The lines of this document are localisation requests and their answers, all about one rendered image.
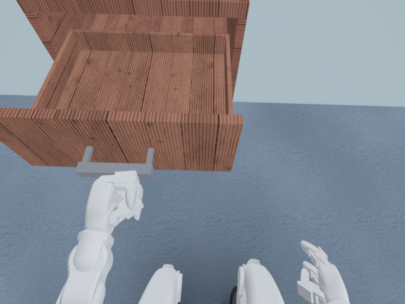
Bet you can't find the robot left forearm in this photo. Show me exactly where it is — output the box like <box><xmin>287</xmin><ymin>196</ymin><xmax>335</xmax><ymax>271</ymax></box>
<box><xmin>56</xmin><ymin>229</ymin><xmax>114</xmax><ymax>304</ymax></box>

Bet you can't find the robot left hand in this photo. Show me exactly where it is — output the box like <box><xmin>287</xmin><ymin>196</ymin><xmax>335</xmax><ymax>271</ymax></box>
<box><xmin>84</xmin><ymin>170</ymin><xmax>144</xmax><ymax>234</ymax></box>

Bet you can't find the drawer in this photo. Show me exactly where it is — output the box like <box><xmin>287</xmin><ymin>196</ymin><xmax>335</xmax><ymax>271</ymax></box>
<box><xmin>0</xmin><ymin>30</ymin><xmax>243</xmax><ymax>172</ymax></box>

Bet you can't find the handle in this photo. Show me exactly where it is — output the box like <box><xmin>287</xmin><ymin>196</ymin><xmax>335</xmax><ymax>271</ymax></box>
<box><xmin>75</xmin><ymin>146</ymin><xmax>154</xmax><ymax>179</ymax></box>

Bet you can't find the left robot thigh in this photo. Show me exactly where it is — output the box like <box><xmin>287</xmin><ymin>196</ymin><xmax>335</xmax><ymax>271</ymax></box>
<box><xmin>138</xmin><ymin>268</ymin><xmax>182</xmax><ymax>304</ymax></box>

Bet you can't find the robot right hand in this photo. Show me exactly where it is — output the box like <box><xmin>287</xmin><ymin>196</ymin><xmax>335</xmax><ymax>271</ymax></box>
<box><xmin>297</xmin><ymin>241</ymin><xmax>349</xmax><ymax>304</ymax></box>

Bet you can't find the robot thigh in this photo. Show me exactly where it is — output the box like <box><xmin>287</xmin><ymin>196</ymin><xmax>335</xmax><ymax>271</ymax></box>
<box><xmin>237</xmin><ymin>263</ymin><xmax>285</xmax><ymax>304</ymax></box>
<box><xmin>138</xmin><ymin>268</ymin><xmax>182</xmax><ymax>304</ymax></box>

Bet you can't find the right robot thigh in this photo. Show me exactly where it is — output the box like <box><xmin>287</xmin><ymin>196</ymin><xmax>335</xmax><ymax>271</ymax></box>
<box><xmin>237</xmin><ymin>263</ymin><xmax>285</xmax><ymax>304</ymax></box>

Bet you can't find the cabinet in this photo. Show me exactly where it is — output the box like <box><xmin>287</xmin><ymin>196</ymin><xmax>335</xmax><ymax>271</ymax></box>
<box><xmin>16</xmin><ymin>0</ymin><xmax>250</xmax><ymax>172</ymax></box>

